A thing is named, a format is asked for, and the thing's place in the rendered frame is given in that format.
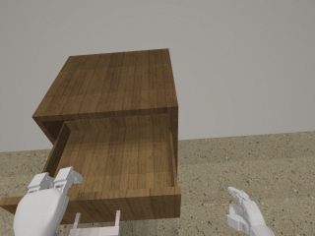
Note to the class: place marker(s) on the cabinet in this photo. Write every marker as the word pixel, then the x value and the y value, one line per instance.
pixel 111 85

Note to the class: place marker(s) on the robot right hand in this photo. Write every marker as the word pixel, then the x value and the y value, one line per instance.
pixel 242 219

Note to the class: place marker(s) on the drawer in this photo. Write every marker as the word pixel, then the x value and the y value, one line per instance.
pixel 127 163

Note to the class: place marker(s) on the right robot forearm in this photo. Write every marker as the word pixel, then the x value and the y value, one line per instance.
pixel 260 230

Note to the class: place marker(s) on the handle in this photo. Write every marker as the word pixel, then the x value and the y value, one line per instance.
pixel 96 231

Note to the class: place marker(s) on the robot left hand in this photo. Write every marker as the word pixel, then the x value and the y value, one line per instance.
pixel 41 210

